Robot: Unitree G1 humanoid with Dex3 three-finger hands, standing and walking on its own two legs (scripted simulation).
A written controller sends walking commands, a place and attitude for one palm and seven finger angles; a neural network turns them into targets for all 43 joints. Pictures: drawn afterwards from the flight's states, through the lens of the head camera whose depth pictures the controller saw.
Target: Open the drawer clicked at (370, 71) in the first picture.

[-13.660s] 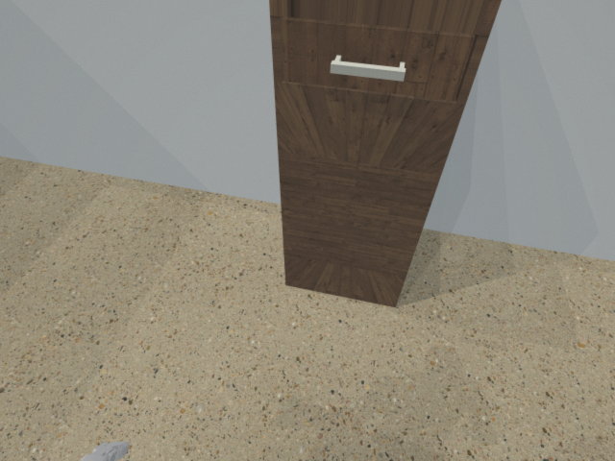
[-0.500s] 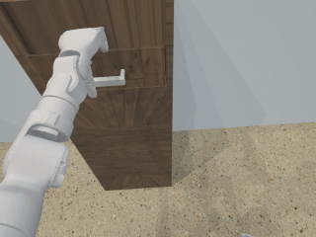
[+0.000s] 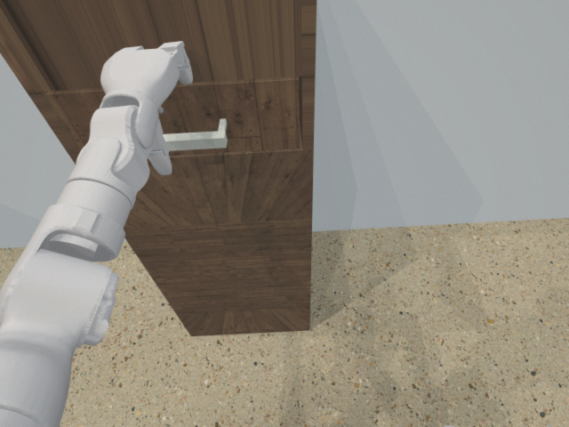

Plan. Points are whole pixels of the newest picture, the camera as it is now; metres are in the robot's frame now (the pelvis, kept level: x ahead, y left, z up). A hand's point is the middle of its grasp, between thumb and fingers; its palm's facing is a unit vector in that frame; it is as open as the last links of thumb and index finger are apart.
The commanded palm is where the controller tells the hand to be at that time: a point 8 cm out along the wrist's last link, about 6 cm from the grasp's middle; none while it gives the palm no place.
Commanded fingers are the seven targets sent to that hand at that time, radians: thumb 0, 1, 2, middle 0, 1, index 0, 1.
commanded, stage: move the hooked fingers above the handle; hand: left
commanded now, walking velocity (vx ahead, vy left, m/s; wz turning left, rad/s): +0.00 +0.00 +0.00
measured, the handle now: (180, 134) +0.53 +0.17 +0.14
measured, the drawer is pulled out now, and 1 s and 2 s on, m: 0.00 0.00 0.00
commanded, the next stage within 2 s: lower the fingers behind the handle in 1.70 s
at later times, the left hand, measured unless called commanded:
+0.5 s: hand (151, 137) +0.46 +0.19 +0.19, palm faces +0.09 -0.02 -1.00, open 14.1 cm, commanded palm +0.46 +0.20 +0.26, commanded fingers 0.00 -0.50 0.30 -0.30 -1.20 -0.30 -1.20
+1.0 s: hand (154, 148) +0.46 +0.19 +0.17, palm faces +0.02 -0.01 -1.00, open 14.0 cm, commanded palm +0.46 +0.20 +0.26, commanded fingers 0.00 -0.50 0.30 -0.30 -1.20 -0.30 -1.20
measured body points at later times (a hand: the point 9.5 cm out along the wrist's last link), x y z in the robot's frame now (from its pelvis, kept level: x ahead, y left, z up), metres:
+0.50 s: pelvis +0.01 -0.01 +0.00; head +0.04 -0.02 +0.45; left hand +0.45 +0.19 +0.24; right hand +0.10 -0.28 -0.13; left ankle +0.01 +0.09 -0.74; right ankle -0.03 -0.10 -0.74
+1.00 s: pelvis +0.00 +0.00 +0.00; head +0.03 -0.01 +0.45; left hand +0.45 +0.19 +0.23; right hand +0.11 -0.25 -0.13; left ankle +0.01 +0.09 -0.74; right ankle -0.03 -0.10 -0.74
